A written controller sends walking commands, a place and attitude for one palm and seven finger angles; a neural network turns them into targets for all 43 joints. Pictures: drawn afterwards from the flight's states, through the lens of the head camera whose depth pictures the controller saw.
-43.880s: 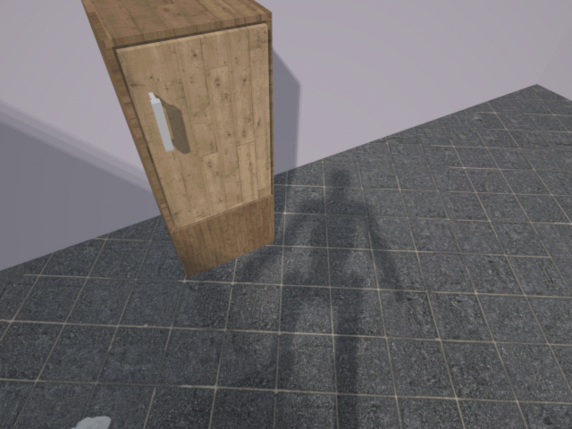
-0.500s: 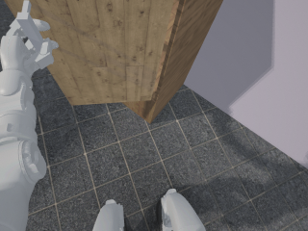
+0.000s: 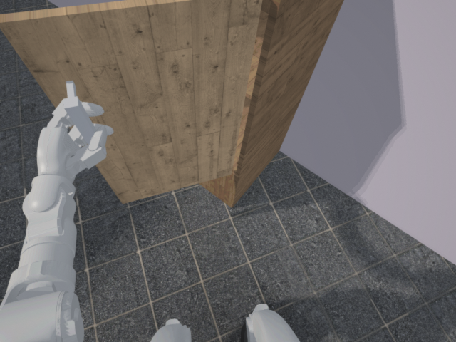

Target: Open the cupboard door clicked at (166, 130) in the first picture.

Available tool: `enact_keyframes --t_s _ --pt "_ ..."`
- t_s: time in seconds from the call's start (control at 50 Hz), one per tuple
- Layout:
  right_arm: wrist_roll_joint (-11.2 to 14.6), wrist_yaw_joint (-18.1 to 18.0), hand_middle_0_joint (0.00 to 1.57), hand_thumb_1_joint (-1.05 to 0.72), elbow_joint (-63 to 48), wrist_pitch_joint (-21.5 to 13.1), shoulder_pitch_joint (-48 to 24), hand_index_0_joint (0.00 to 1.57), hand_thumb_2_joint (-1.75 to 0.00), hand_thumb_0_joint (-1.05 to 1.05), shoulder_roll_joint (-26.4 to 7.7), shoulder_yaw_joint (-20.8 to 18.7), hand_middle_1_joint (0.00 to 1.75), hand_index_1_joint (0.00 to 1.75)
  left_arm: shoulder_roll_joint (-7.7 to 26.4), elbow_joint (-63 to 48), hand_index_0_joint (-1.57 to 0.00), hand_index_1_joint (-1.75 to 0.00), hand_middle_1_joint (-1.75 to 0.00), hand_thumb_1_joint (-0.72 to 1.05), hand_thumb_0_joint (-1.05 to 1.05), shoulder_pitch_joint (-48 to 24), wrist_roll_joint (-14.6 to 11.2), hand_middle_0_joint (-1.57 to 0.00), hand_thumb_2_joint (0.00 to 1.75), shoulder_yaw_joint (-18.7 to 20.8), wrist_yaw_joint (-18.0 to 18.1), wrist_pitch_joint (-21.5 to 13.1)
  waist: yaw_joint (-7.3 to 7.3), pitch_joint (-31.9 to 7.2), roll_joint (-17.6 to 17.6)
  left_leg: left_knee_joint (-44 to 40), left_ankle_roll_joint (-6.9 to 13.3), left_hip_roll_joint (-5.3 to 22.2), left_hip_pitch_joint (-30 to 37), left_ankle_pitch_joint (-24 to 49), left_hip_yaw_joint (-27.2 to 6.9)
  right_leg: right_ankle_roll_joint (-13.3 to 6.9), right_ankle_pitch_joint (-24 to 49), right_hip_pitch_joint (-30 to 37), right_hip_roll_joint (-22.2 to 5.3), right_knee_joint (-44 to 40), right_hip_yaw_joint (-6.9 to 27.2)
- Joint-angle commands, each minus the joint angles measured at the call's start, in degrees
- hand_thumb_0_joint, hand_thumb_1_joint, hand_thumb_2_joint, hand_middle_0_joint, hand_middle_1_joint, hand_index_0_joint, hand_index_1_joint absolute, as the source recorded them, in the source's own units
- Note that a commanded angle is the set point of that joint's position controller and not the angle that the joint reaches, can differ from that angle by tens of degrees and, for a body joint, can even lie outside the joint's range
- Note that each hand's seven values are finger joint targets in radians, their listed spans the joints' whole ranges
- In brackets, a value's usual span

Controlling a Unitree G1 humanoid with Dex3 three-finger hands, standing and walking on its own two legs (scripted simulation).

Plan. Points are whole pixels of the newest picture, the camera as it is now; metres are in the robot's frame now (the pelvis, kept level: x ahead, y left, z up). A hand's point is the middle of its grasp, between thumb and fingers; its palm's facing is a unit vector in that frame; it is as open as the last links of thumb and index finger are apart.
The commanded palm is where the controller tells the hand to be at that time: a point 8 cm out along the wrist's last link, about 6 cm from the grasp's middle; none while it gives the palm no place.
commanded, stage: pull the door open along its arc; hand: left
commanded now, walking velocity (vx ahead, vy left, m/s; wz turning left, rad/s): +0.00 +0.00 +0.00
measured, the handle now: (86, 121) +0.49 +0.23 +0.05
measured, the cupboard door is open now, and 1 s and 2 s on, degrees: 57 95 95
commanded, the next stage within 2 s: open thumb and fingers to let go in 0.58 s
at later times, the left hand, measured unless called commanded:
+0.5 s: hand (169, 211) +0.32 +0.08 +0.05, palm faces +0.46 -0.89 +0.01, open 6.1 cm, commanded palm +0.26 +0.10 +0.04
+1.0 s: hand (191, 223) +0.30 +0.05 +0.05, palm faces +0.45 -0.89 +0.00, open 8.3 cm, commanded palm +0.25 +0.10 +0.04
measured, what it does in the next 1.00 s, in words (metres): shifts its weight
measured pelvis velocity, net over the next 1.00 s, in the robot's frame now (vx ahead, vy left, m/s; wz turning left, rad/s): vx -0.03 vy -0.06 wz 0.09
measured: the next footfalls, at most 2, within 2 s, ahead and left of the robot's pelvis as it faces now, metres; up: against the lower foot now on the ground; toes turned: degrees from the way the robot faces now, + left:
none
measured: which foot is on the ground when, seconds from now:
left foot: down 0.00-1.00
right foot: down 0.00-1.00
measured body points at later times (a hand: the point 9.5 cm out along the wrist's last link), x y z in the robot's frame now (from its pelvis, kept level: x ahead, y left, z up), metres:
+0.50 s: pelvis -0.01 -0.03 +0.00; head +0.05 -0.03 +0.45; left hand +0.29 +0.12 +0.05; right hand +0.17 -0.23 -0.11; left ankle -0.03 +0.09 -0.67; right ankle +0.02 -0.13 -0.67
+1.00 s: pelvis -0.03 -0.06 +0.00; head +0.03 -0.07 +0.45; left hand +0.27 +0.09 +0.05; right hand +0.16 -0.27 -0.11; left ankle -0.03 +0.09 -0.67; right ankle +0.02 -0.13 -0.67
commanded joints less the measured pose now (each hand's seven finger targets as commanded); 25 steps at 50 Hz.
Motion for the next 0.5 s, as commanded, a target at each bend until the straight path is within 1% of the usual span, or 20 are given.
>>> enact_keyframes --t_s 0.0,0.02,0.04,0.06,0.08,0.1,0.12,0.16,0.18,0.2,0.22,0.24,0.28,0.3,0.32,0.38,0.4,0.44,0.46,0.48 --pt "0.04 -0.43 0.20 -0.90 -6.20 -3.02 1.80 0.20 -0.90 0.00 -7.03 -4.46 0.30 0.30 7.46 -21.39 -0.40 -1.35 -1.35 0.90 0.00 -3.16 -4.56 -0.40 0.90 6.40 8.61 -3.95 8.55 -24.06 4.30 -7.75 -2.23 -1.67 13.53 39.60 -3.00 -2.09 27.49 21.03 1.47 -1.81 -1.95" --pt "-0.32 0.17 0.20 -0.90 -5.94 -3.79 1.27 0.20 -0.90 0.00 -6.25 -4.27 0.30 0.30 -0.03 -20.94 -0.40 -1.35 -1.35 0.90 0.00 2.49 -3.44 -0.40 0.90 0.84 12.64 -3.37 7.41 -22.20 4.40 -8.05 -2.93 -1.62 14.14 40.07 -2.75 -1.89 26.86 20.00 1.40 -1.71 -2.43" --pt "-0.45 0.64 0.20 -0.90 -5.43 -4.23 0.91 0.20 -0.90 0.00 -6.26 -4.35 0.30 0.30 -2.73 -21.90 -0.40 -1.35 -1.35 0.90 0.00 4.76 -2.70 -0.40 0.90 -0.19 16.21 -3.20 7.04 -20.03 1.58 -8.32 -3.31 -1.34 13.30 38.83 -2.86 -1.84 25.74 19.06 1.25 -1.69 -2.96" --pt "-0.90 0.85 0.20 -0.90 -5.15 -4.42 0.43 0.20 -0.90 0.00 -6.39 -4.56 0.30 0.30 -3.46 -24.74 -0.40 -1.35 -1.35 0.90 0.00 4.22 -1.36 -0.40 0.90 -0.93 19.68 -3.64 6.92 -20.74 0.91 -8.23 -3.43 -1.36 13.41 38.32 -2.79 -1.90 25.80 19.59 1.09 -1.44 -2.72" --pt "-1.39 1.08 0.20 -0.90 -5.26 -4.68 -0.15 0.20 -0.90 0.00 -5.95 -4.72 0.30 0.30 -5.23 -27.59 -0.40 -1.35 -1.35 0.90 0.00 4.57 0.09 -0.40 0.90 -2.21 22.92 -4.06 7.17 -21.90 1.46 -8.04 -3.40 -1.62 13.60 37.65 -2.40 -2.04 26.24 20.61 0.90 -1.14 -2.46" --pt "-1.79 1.14 0.20 -0.90 -5.40 -4.87 -0.73 0.20 -0.90 0.00 -5.67 -4.72 0.30 0.30 -7.03 -29.68 -0.40 -1.35 -1.35 0.90 0.00 5.04 1.58 -0.40 0.90 -3.94 26.09 -4.42 7.08 -22.04 0.48 -7.70 -3.36 -1.64 13.62 37.36 -2.62 -2.22 26.21 21.01 0.91 -0.83 -2.34" --pt "-2.28 1.32 0.20 -0.90 -5.24 -4.96 -1.52 0.20 -0.90 0.00 -5.02 -4.68 0.30 0.30 -9.77 -30.28 -0.40 -1.35 -1.35 0.90 0.00 6.20 3.20 -0.40 0.90 -5.86 29.20 -4.50 7.23 -21.31 1.22 -7.88 -3.61 -1.64 13.88 37.25 -2.55 -2.30 26.08 20.75 0.63 -0.62 -2.37" --pt "-3.13 1.70 0.20 -0.90 -5.46 -5.02 -3.05 0.20 -0.90 0.00 -4.43 -4.69 0.30 0.30 -14.81 -32.50 -0.40 -1.35 -1.35 0.90 0.00 7.92 6.45 -0.40 0.90 -9.99 35.14 -4.42 7.27 -20.73 -0.64 -7.88 -3.61 -1.61 13.75 35.89 -2.66 -2.41 25.14 20.71 0.33 -0.42 -2.53" --pt "-3.55 1.76 0.20 -0.90 -5.38 -4.95 -3.92 0.20 -0.90 0.00 -4.24 -4.68 0.30 0.30 -16.33 -33.10 -0.40 -1.35 -1.35 0.90 0.00 7.09 8.63 -0.40 0.90 -11.88 38.13 -4.27 6.81 -19.57 -0.54 -7.83 -3.51 -1.69 13.40 34.02 -2.64 -2.42 24.22 20.02 0.16 -0.40 -2.48" --pt "-4.13 1.69 0.20 -0.90 -5.49 -5.02 -4.44 0.20 -0.90 0.00 -4.04 -4.80 0.30 0.30 -17.31 -34.52 -0.40 -1.35 -1.35 0.90 0.00 6.02 11.02 -0.40 0.90 -13.43 41.08 -4.30 6.66 -20.00 -1.94 -7.60 -3.29 -1.89 12.97 32.74 -2.93 -2.55 23.61 20.20 0.20 -0.30 -2.41" --pt "-4.44 1.77 0.20 -0.90 -5.45 -5.11 -5.40 0.20 -0.90 0.00 -3.56 -4.86 0.30 0.30 -19.62 -34.65 -0.40 -1.35 -1.35 0.90 0.00 7.01 13.28 -0.40 0.90 -15.92 43.34 -4.10 6.92 -20.20 -1.30 -7.74 -3.37 -1.93 13.30 32.02 -2.96 -2.61 22.76 19.80 -0.01 -0.07 -2.45" --pt "-4.70 1.75 0.20 -0.90 -5.18 -5.19 -5.85 0.20 -0.90 0.00 -3.37 -4.87 0.30 0.30 -21.71 -34.25 -0.40 -1.35 -1.35 0.90 0.00 7.00 14.94 -0.40 0.90 -18.62 44.78 -3.87 6.25 -19.64 -2.01 -7.56 -3.21 -2.04 13.60 30.78 -2.88 -2.58 22.54 19.29 -0.02 -0.35 -2.50" --pt "-5.17 1.47 0.20 -0.90 -5.08 -5.56 -6.97 0.20 -0.90 0.00 -3.08 -4.97 0.30 0.30 -23.45 -35.63 -0.40 -1.35 -1.35 0.90 0.00 6.47 17.57 -0.40 0.90 -21.97 46.52 -3.93 6.10 -19.79 -2.69 -7.70 -2.90 -2.42 13.36 27.44 -2.71 -2.71 21.48 19.91 -0.27 -0.97 -2.23" --pt "-5.37 1.22 0.20 -0.90 -5.25 -5.73 -7.31 0.20 -0.90 0.00 -3.01 -4.99 0.30 0.30 -24.99 -36.32 -0.40 -1.35 -1.35 0.90 0.00 7.01 18.43 -0.40 0.90 -24.47 46.81 -3.86 5.46 -19.51 -4.11 -7.65 -2.62 -2.49 13.05 26.07 -2.81 -2.73 21.12 20.22 -0.23 -1.58 -2.01" --pt "-5.34 1.02 0.20 -0.90 -5.08 -5.97 -8.19 0.20 -0.90 0.00 -2.63 -5.05 0.30 0.30 -26.13 -36.94 -0.40 -1.35 -1.35 0.90 0.00 7.60 19.04 -0.40 0.90 -25.88 47.09 -3.82 5.64 -19.83 -3.77 -7.69 -2.56 -2.47 13.58 25.57 -2.68 -2.76 21.07 20.29 -0.40 -1.60 -1.91" --pt "-5.19 0.59 0.20 -0.90 -5.31 -6.72 -10.42 0.20 -0.90 0.00 -1.98 -4.56 0.30 0.30 -29.98 -37.31 -0.40 -1.35 -1.35 0.90 0.00 9.52 19.04 -0.40 0.90 -29.99 47.72 -3.12 5.68 -17.44 -3.80 -8.38 -2.31 -2.89 13.16 21.85 -2.58 -2.87 18.37 20.44 -0.67 -2.85 -1.98" --pt "-5.14 0.39 0.20 -0.90 -5.34 -6.97 -10.84 0.20 -0.90 0.00 -1.99 -4.45 0.30 0.30 -30.59 -37.40 -0.40 -1.35 -1.35 0.90 0.00 9.69 19.01 -0.40 0.90 -30.96 47.97 -2.87 5.15 -16.99 -5.47 -8.36 -2.09 -2.93 12.69 20.43 -2.78 -2.82 17.21 20.45 -0.65 -3.48 -1.83" --pt "-5.19 0.13 0.20 -0.90 -5.21 -7.56 -12.14 0.20 -0.90 0.00 -1.60 -4.20 0.30 0.30 -32.02 -37.92 -0.40 -1.35 -1.35 0.90 0.00 10.13 19.12 -0.40 0.90 -32.61 48.53 -2.70 5.42 -16.18 -4.76 -8.54 -2.07 -3.18 12.32 18.23 -2.76 -2.87 15.09 20.23 -0.93 -3.78 -1.64" --pt "-5.20 0.15 0.20 -0.90 -5.42 -7.90 -12.63 0.20 -0.90 0.00 -1.38 -4.10 0.30 0.30 -32.76 -38.16 -0.40 -1.35 -1.35 0.90 0.00 11.49 19.46 -0.40 0.90 -33.36 48.90 -2.58 5.87 -16.06 -4.79 -8.70 -2.06 -3.26 12.29 17.75 -2.85 -3.00 14.26 20.24 -0.94 -3.81 -1.74" --pt "-5.31 0.13 0.20 -0.90 -5.48 -8.29 -13.11 0.20 -0.90 0.00 -1.13 -4.01 0.30 0.30 -33.56 -38.49 -0.40 -1.35 -1.35 0.90 0.00 12.46 19.73 -0.40 0.90 -34.30 49.25 -2.39 5.86 -16.07 -4.23 -8.46 -1.97 -3.39 12.37 17.68 -2.72 -3.03 14.26 20.13 -0.99 -3.88 -1.64"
